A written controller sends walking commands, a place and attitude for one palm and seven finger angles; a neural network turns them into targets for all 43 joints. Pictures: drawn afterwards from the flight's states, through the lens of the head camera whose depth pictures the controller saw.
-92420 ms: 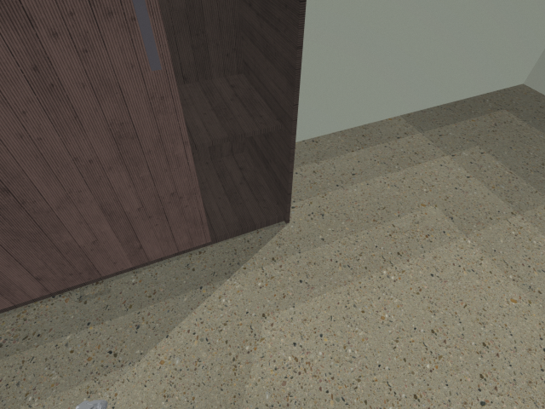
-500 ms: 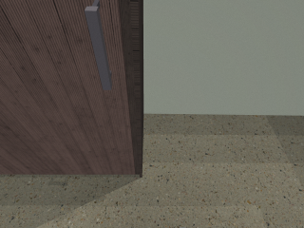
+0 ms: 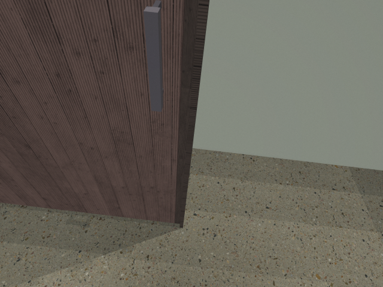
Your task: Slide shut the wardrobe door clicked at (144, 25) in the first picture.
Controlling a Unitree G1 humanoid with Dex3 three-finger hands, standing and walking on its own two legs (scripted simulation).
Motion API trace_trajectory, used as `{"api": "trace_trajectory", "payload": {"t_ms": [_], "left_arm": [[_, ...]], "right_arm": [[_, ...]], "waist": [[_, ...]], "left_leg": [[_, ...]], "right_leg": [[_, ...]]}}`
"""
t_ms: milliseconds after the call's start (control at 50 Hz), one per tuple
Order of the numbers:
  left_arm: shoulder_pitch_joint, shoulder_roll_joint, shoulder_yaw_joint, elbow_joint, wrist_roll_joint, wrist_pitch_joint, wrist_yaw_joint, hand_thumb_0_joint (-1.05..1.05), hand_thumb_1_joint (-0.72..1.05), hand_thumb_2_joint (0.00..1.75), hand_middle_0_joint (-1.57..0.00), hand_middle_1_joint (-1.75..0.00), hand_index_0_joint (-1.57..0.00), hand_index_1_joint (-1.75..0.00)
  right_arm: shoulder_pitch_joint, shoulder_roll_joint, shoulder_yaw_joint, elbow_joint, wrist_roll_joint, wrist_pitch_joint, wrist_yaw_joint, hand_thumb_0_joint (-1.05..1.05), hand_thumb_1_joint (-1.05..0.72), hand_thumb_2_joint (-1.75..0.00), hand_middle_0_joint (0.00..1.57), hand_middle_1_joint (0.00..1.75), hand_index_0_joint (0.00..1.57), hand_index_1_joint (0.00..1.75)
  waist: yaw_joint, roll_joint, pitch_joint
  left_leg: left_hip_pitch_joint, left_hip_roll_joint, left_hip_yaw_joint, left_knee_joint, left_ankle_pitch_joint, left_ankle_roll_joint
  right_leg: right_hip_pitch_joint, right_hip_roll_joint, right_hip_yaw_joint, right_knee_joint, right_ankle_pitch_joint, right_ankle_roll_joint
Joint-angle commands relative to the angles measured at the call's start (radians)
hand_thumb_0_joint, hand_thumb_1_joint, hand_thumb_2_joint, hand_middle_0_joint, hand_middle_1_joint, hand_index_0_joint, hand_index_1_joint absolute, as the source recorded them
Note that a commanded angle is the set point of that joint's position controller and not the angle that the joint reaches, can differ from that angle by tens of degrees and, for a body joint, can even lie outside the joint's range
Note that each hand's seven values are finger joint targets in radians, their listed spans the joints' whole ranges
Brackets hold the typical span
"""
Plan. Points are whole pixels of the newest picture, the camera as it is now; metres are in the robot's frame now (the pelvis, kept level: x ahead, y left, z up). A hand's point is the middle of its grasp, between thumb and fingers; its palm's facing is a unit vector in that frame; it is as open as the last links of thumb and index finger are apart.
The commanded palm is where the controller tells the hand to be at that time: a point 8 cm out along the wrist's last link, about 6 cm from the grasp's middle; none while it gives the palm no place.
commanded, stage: come to a stop and stand still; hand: left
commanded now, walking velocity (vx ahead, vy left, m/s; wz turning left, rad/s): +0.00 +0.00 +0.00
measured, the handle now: (157, 61) +0.50 +0.12 +0.22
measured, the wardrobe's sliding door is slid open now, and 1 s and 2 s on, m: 0.02 0.02 0.02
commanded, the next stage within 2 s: look again from close up in 1.44 s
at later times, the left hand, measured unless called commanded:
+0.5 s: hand out of the picture -0.05 +0.14 -0.16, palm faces +0.04 -0.99 -0.15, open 7.4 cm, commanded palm none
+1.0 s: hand out of the picture -0.04 +0.12 -0.16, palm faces +0.06 -0.99 -0.14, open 7.4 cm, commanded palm none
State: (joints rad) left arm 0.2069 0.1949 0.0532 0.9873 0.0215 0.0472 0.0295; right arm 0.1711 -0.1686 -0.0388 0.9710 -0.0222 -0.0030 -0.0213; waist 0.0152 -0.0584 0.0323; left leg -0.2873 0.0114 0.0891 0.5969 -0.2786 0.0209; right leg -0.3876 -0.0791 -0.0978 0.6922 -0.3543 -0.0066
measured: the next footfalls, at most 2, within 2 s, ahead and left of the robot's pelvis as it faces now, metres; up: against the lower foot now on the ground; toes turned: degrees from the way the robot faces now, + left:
right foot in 0.24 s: +0.00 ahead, -0.11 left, +0.00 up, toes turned -3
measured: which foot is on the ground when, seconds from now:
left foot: down 0.00-1.00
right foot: up 0.00-0.22, down 0.24-1.00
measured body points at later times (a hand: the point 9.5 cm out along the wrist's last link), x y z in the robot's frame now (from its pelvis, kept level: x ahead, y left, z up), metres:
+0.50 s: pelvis -0.02 -0.01 +0.02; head -0.01 -0.01 +0.47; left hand -0.05 +0.19 -0.14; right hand -0.03 -0.23 -0.15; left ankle +0.01 +0.10 -0.73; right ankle -0.04 -0.11 -0.73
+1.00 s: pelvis -0.01 -0.02 +0.02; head -0.01 -0.02 +0.47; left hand -0.04 +0.18 -0.15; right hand -0.04 -0.21 -0.15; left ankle +0.01 +0.10 -0.73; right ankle -0.04 -0.11 -0.73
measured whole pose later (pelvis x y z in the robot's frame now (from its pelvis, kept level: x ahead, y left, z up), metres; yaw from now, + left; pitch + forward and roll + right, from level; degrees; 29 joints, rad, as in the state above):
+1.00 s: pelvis -0.01 -0.02 +0.02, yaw +0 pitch -1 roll +1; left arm 0.35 0.09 -0.01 1.13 0.00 -0.02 0.04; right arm 0.33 -0.08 0.01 1.16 -0.01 -0.01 -0.03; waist 0.00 -0.01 0.01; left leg -0.21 0.03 0.08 0.41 -0.18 0.00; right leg -0.13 0.01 -0.06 0.43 -0.28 -0.04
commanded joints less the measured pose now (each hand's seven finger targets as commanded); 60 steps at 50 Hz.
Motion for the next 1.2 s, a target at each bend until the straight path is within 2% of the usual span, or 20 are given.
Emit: {"api": "trace_trajectory", "payload": {"t_ms": [0,20,60,120,160,180,200,220,240,260,280,340,440,480,540,700,780,880,940,1180], "left_arm": [[0.079,0.042,0.013,-0.033,0.011,-0.009,-0.007,0.0,0.9,0.9,-0.2,-0.3,-0.2,-0.3],[0.104,0.036,0.009,-0.015,0.01,-0.011,-0.008,0.0,0.9,0.9,-0.2,-0.3,-0.2,-0.3],[0.123,0.024,-0.001,0.002,0.009,-0.016,-0.007,0.0,0.9,0.9,-0.2,-0.3,-0.2,-0.3],[0.115,0.0,-0.016,0.005,0.007,-0.027,-0.003,0.0,0.9,0.9,-0.2,-0.3,-0.2,-0.3],[0.138,0.003,-0.021,0.024,0.002,-0.039,0.001,0.0,0.9,0.9,-0.2,-0.3,-0.2,-0.3],[0.184,0.003,-0.023,0.042,0.001,-0.046,0.003,0.0,0.9,0.9,-0.2,-0.3,-0.2,-0.3],[0.215,0.022,-0.027,0.06,0.002,-0.058,0.006,0.0,0.9,0.9,-0.2,-0.3,-0.2,-0.3],[0.198,0.045,-0.032,0.065,0.002,-0.067,0.008,0.0,0.9,0.9,-0.2,-0.3,-0.2,-0.3],[0.185,0.055,-0.036,0.07,-0.002,-0.072,0.006,0.0,0.9,0.9,-0.2,-0.3,-0.2,-0.3],[0.172,0.053,-0.033,0.076,-0.003,-0.078,0.007,0.0,0.9,0.9,-0.2,-0.3,-0.2,-0.3],[0.162,0.044,-0.039,0.076,-0.006,-0.078,0.007,0.0,0.9,0.9,-0.2,-0.3,-0.2,-0.3],[0.174,0.027,-0.045,0.088,-0.01,-0.074,0.007,0.0,0.9,0.9,-0.2,-0.3,-0.2,-0.3],[0.201,0.014,-0.047,0.116,-0.013,-0.069,0.007,0.0,0.9,0.9,-0.2,-0.3,-0.2,-0.3],[0.205,0.007,-0.048,0.122,-0.014,-0.066,0.008,0.0,0.9,0.9,-0.2,-0.3,-0.2,-0.3],[0.21,0.002,-0.047,0.126,-0.015,-0.068,0.008,0.0,0.9,0.9,-0.2,-0.3,-0.2,-0.3],[0.222,-0.014,-0.046,0.133,-0.017,-0.071,0.01,0.0,0.9,0.9,-0.2,-0.3,-0.2,-0.3],[0.227,-0.021,-0.046,0.132,-0.016,-0.073,0.012,0.0,0.9,0.9,-0.2,-0.3,-0.2,-0.3],[0.238,-0.03,-0.046,0.135,-0.015,-0.075,0.013,0.0,0.9,0.9,-0.2,-0.3,-0.2,-0.3],[0.248,-0.029,-0.047,0.138,-0.015,-0.079,0.013,0.0,0.9,0.9,-0.2,-0.3,-0.2,-0.3],[0.262,-0.03,-0.047,0.145,-0.012,-0.083,0.015,0.0,0.9,0.9,-0.2,-0.3,-0.2,-0.3]], "right_arm": [[0.019,-0.12,-0.011,-0.045,-0.008,-0.007,-0.013,0.0,-0.9,-0.9,0.2,0.3,0.2,0.3],[0.001,-0.112,-0.005,-0.049,-0.005,-0.011,-0.012,0.0,-0.9,-0.9,0.2,0.3,0.2,0.3],[0.021,-0.108,-0.006,-0.041,0.0,-0.013,-0.013,0.0,-0.9,-0.9,0.2,0.3,0.2,0.3],[0.092,-0.11,-0.013,-0.01,-0.002,-0.013,-0.016,0.0,-0.9,-0.9,0.2,0.3,0.2,0.3],[0.109,-0.113,-0.012,0.008,0.002,-0.013,-0.014,0.0,-0.9,-0.9,0.2,0.3,0.2,0.3],[0.102,-0.115,-0.009,0.013,0.006,-0.015,-0.014,0.0,-0.9,-0.9,0.2,0.3,0.2,0.3],[0.098,-0.093,-0.005,0.019,0.014,-0.018,-0.01,0.0,-0.9,-0.9,0.2,0.3,0.2,0.3],[0.103,-0.067,0.001,0.019,0.021,-0.018,-0.007,0.0,-0.9,-0.9,0.2,0.3,0.2,0.3],[0.104,-0.058,0.007,0.028,0.018,-0.017,-0.004,0.0,-0.9,-0.9,0.2,0.3,0.2,0.3],[0.111,-0.046,0.006,0.044,0.014,-0.009,-0.004,0.0,-0.9,-0.9,0.2,0.3,0.2,0.3],[0.113,-0.058,0.008,0.057,0.014,-0.008,-0.004,0.0,-0.9,-0.9,0.2,0.3,0.2,0.3],[0.129,-0.06,0.019,0.099,0.013,-0.013,-0.004,0.0,-0.9,-0.9,0.2,0.3,0.2,0.3],[0.154,-0.05,0.03,0.14,0.011,-0.013,-0.008,0.0,-0.9,-0.9,0.2,0.3,0.2,0.3],[0.169,-0.042,0.032,0.149,0.011,-0.01,-0.009,0.0,-0.9,-0.9,0.2,0.3,0.2,0.3],[0.193,-0.031,0.033,0.162,0.01,-0.014,-0.011,0.0,-0.9,-0.9,0.2,0.3,0.2,0.3],[0.232,-0.002,0.035,0.179,0.009,-0.016,-0.015,0.0,-0.9,-0.9,0.2,0.3,0.2,0.3],[0.249,0.005,0.033,0.182,0.009,-0.017,-0.016,0.0,-0.9,-0.9,0.2,0.3,0.2,0.3],[0.247,0.009,0.032,0.18,0.01,-0.018,-0.018,0.0,-0.9,-0.9,0.2,0.3,0.2,0.3],[0.238,0.004,0.031,0.176,0.01,-0.022,-0.019,0.0,-0.9,-0.9,0.2,0.3,0.2,0.3],[0.213,-0.008,0.032,0.172,0.01,-0.022,-0.021,0.0,-0.9,-0.9,0.2,0.3,0.2,0.3]], "waist": [[0.021,0.254,0.031],[0.028,0.218,0.028],[0.02,0.169,0.026],[-0.014,0.16,-0.011],[-0.01,0.131,-0.018],[0.011,0.11,-0.039],[0.013,0.049,-0.05],[-0.014,-0.006,-0.025],[-0.024,-0.045,-0.026],[-0.031,-0.146,-0.034],[-0.032,-0.136,-0.017],[-0.026,0.004,0.011],[-0.013,0.054,0.057],[-0.012,0.053,0.08],[-0.009,0.056,0.06],[-0.006,0.058,0.079],[-0.009,0.034,0.076],[-0.01,0.056,0.083],[-0.009,0.049,0.061],[-0.01,0.056,0.066]], "left_leg": [[-0.108,0.252,-0.274,-0.397,-0.006,0.154],[-0.092,0.229,-0.233,-0.384,0.036,0.148],[-0.029,0.21,-0.198,-0.367,0.122,0.147],[0.097,0.224,-0.221,-0.335,0.205,0.164],[0.108,0.216,-0.219,-0.298,0.246,0.151],[0.096,0.194,-0.196,-0.259,0.229,0.123],[0.069,0.145,-0.158,-0.215,0.171,0.075],[0.054,0.095,-0.119,-0.201,0.119,0.032],[0.088,0.068,-0.095,-0.201,0.125,0.013],[0.109,0.059,-0.079,-0.182,0.112,0.004],[0.124,0.06,-0.077,-0.19,0.116,0.003],[0.147,0.088,-0.101,-0.238,0.14,0.009],[0.106,0.09,-0.116,-0.272,0.08,0.009],[0.087,0.091,-0.119,-0.281,0.051,0.007],[0.086,0.092,-0.116,-0.281,0.061,0.006],[0.071,0.089,-0.104,-0.268,0.082,-0.001],[0.07,0.091,-0.104,-0.261,0.103,-0.001],[0.082,0.094,-0.107,-0.258,0.113,0.001],[0.105,0.098,-0.103,-0.25,0.149,0.002],[0.127,0.103,-0.099,-0.243,0.194,0.001]], "right_leg": [[-0.034,0.021,0.108,0.309,-0.067,0.0],[-0.029,0.019,0.105,0.308,-0.039,0.007],[-0.025,0.02,0.088,0.244,-0.033,0.018],[0.012,0.016,0.067,0.044,-0.085,0.026],[0.084,0.02,0.066,-0.124,-0.041,0.025],[0.157,0.016,0.07,-0.247,0.066,0.023],[0.209,-0.013,0.126,-0.341,0.173,0.012],[0.193,-0.077,0.201,-0.36,0.225,-0.016],[0.158,-0.104,0.22,-0.352,0.275,-0.04],[0.144,-0.094,0.219,-0.358,0.281,-0.048],[0.122,-0.096,0.213,-0.363,0.275,-0.05],[0.101,-0.048,0.174,-0.36,0.167,-0.033],[0.111,-0.032,0.16,-0.38,0.09,-0.033],[0.108,-0.029,0.156,-0.386,0.064,-0.033],[0.13,-0.027,0.153,-0.382,0.083,-0.036],[0.13,-0.026,0.151,-0.388,0.085,-0.041],[0.138,-0.023,0.149,-0.386,0.107,-0.04],[0.128,-0.02,0.146,-0.385,0.123,-0.04],[0.141,-0.022,0.148,-0.382,0.169,-0.038],[0.154,-0.023,0.144,-0.381,0.23,-0.035]]}}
